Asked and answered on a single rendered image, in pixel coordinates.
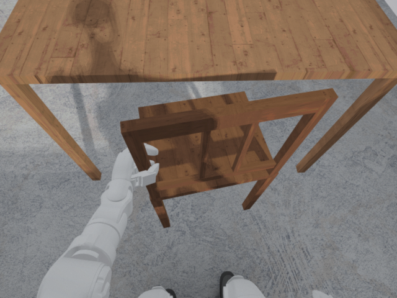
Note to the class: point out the right robot foot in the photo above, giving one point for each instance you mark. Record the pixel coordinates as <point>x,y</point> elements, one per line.
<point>225,277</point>

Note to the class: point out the left robot hand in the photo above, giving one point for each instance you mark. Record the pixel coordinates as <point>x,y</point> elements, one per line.
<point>125,168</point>

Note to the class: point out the chair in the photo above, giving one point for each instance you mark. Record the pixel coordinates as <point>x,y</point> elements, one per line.
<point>214,142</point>

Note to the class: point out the table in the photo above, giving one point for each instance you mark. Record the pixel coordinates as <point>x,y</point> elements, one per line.
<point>137,41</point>

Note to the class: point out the robot left forearm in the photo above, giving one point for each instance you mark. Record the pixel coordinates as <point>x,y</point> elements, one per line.
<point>104,231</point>

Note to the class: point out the left robot upper arm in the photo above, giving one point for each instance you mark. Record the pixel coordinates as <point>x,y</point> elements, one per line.
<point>75,278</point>

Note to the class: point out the right robot shin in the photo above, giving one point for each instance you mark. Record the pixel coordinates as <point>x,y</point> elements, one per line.
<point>235,277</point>

